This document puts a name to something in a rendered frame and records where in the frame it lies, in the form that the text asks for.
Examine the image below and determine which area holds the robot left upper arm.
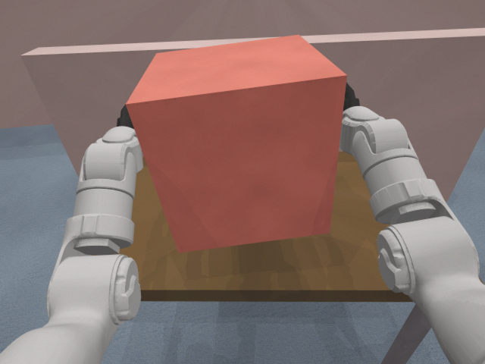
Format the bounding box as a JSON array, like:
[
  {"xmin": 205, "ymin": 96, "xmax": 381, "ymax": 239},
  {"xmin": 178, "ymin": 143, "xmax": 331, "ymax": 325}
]
[{"xmin": 0, "ymin": 254, "xmax": 141, "ymax": 364}]

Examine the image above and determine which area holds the table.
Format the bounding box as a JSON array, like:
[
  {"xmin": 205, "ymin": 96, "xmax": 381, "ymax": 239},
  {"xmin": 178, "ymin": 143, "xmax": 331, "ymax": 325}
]
[{"xmin": 92, "ymin": 152, "xmax": 483, "ymax": 364}]

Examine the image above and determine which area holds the right robot hand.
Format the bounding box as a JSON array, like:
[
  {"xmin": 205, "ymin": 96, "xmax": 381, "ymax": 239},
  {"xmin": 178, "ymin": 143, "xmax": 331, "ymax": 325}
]
[{"xmin": 343, "ymin": 82, "xmax": 360, "ymax": 111}]

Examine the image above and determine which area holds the robot left forearm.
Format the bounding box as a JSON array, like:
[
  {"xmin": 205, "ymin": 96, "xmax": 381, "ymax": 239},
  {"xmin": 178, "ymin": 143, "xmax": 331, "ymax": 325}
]
[{"xmin": 46, "ymin": 126, "xmax": 143, "ymax": 318}]

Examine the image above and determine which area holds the robot right upper arm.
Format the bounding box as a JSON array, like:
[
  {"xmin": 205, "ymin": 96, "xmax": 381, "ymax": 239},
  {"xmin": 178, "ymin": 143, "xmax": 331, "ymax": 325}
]
[{"xmin": 377, "ymin": 216, "xmax": 485, "ymax": 364}]

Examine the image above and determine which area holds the left robot hand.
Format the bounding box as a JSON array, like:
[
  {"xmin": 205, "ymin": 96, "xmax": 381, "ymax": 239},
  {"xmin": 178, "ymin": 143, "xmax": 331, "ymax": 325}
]
[{"xmin": 117, "ymin": 100, "xmax": 134, "ymax": 129}]

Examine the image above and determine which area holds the carton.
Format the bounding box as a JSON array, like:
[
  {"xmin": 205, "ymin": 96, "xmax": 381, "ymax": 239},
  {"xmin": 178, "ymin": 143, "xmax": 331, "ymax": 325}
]
[{"xmin": 126, "ymin": 35, "xmax": 347, "ymax": 253}]

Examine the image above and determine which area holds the robot right forearm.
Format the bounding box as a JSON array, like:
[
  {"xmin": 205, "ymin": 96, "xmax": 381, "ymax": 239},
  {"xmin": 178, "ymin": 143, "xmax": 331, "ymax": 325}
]
[{"xmin": 339, "ymin": 106, "xmax": 480, "ymax": 277}]

